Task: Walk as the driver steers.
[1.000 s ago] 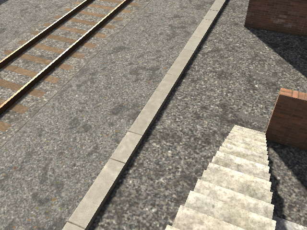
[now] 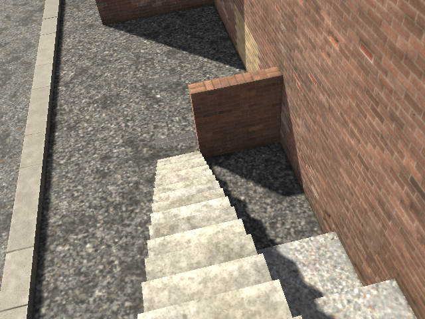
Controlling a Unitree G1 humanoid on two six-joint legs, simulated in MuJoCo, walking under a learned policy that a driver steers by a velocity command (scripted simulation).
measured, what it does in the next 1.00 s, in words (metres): goes down, turning left: left foot 0.19 m lower, then right foot 0.19 m higher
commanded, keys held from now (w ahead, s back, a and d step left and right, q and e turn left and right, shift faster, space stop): no key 0.08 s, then q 0.92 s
